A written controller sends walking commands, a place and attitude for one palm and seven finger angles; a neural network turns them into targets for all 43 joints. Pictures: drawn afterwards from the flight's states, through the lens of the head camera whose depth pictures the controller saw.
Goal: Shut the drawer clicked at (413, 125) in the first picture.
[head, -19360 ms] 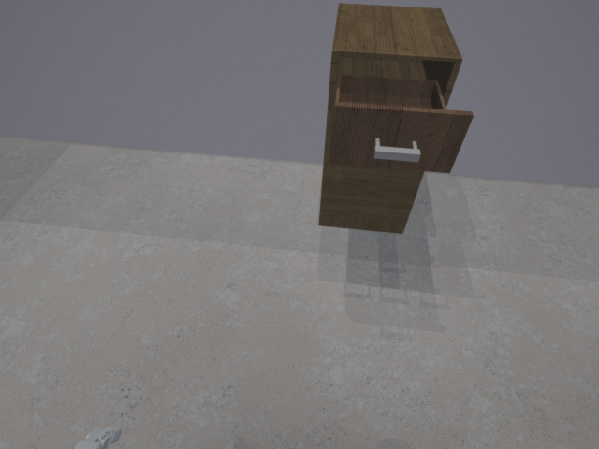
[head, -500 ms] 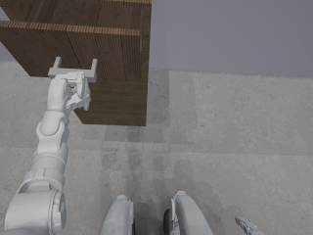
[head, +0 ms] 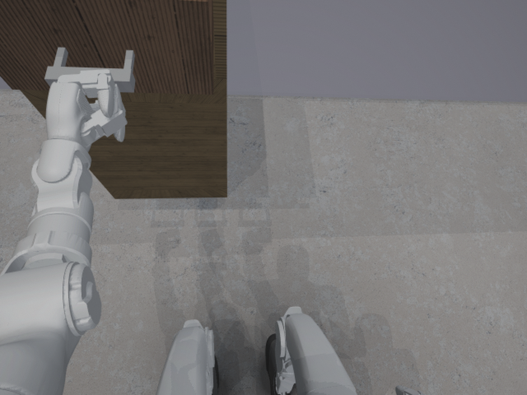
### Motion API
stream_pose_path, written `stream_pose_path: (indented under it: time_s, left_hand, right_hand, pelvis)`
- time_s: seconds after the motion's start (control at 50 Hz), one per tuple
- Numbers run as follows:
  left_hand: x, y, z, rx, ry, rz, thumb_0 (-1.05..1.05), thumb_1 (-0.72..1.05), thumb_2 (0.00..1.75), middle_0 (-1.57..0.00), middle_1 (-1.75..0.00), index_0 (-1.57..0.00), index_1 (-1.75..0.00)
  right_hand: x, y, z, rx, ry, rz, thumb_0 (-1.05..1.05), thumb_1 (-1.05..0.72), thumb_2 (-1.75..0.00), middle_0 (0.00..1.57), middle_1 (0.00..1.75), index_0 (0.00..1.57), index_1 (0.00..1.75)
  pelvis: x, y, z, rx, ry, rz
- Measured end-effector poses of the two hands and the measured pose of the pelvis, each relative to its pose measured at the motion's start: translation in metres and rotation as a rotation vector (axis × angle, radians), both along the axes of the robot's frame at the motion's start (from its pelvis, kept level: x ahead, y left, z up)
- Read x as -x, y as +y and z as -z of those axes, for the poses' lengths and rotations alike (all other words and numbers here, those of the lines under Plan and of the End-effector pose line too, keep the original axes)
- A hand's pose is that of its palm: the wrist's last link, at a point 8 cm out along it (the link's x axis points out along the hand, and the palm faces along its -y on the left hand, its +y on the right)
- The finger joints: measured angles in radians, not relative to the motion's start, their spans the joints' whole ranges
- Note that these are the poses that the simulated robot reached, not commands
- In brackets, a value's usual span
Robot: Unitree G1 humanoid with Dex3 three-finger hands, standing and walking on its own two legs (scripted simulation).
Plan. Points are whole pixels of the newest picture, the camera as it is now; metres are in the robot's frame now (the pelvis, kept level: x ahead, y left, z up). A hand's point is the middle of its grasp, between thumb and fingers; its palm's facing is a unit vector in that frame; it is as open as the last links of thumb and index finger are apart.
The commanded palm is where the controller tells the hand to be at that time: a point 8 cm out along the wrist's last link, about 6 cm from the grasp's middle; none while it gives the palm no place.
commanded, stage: push the drawer shut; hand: left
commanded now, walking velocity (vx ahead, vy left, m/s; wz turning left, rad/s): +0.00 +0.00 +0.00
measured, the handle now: (94, 68) +0.59 +0.21 +0.04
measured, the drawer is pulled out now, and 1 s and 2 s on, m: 0.04 0.00 0.00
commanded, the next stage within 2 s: pull the fist back off the drawer in 0.86 s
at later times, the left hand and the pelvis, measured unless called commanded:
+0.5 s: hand (122, 88) +0.55 +0.17 +0.04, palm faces -0.04 -1.00 -0.04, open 3.0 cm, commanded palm +0.56 +0.19 +0.05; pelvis +0.00 +0.01 -0.01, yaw +0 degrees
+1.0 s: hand (113, 83) +0.56 +0.18 +0.04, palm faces -0.03 -1.00 -0.05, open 3.2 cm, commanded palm +0.60 +0.18 +0.05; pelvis -0.03 +0.01 -0.02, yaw -1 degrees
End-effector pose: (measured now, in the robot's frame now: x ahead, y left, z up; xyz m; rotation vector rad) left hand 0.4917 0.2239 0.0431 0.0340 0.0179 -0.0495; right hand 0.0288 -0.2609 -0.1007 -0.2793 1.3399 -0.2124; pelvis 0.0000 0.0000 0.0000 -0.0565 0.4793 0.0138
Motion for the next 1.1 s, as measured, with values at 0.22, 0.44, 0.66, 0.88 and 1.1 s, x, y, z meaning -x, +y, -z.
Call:
stream_pose_path:
  time_s: [0.22,0.44,0.66,0.88,1.1]
  left_hand:
    - [-0.019,-0.002,-0.001,0.003,0.000,-0.009,0.00,0.80,0.92,-1.40,-1.59,-1.40,-1.60]
    - [-0.043,-0.003,-0.001,0.000,-0.006,-0.011,0.01,0.79,0.95,-1.40,-1.59,-1.40,-1.60]
    - [-0.045,0.003,-0.001,-0.008,0.016,-0.020,-0.03,0.68,0.97,-1.40,-1.59,-1.40,-1.60]
    - [-0.049,0.010,-0.004,-0.016,0.010,-0.015,0.01,0.61,0.96,-1.40,-1.59,-1.40,-1.60]
    - [-0.050,0.011,-0.005,-0.021,0.026,-0.016,0.01,0.58,0.96,-1.40,-1.59,-1.40,-1.60]
  right_hand:
    - [0.017,0.006,0.000,0.001,0.052,0.015,0.00,-0.90,-0.90,0.20,0.30,0.20,0.30]
    - [0.038,0.008,0.000,0.014,0.116,0.028,0.00,-0.90,-0.90,0.20,0.30,0.20,0.30]
    - [0.056,0.010,-0.001,0.024,0.146,0.023,0.00,-0.90,-0.90,0.20,0.30,0.20,0.30]
    - [0.071,0.009,-0.002,0.067,0.122,0.020,0.00,-0.90,-0.90,0.20,0.30,0.20,0.30]
    - [0.086,0.016,-0.002,0.067,0.124,0.017,0.00,-0.90,-0.90,0.20,0.30,0.20,0.30]
  pelvis:
    - [0.001,0.003,0.003,0.011,0.019,-0.002]
    - [0.004,0.005,0.009,0.022,0.050,-0.004]
    - [0.012,0.003,0.013,0.034,0.057,-0.015]
    - [0.026,0.005,0.022,0.048,0.071,-0.018]
    - [0.033,0.009,0.024,0.050,0.079,-0.018]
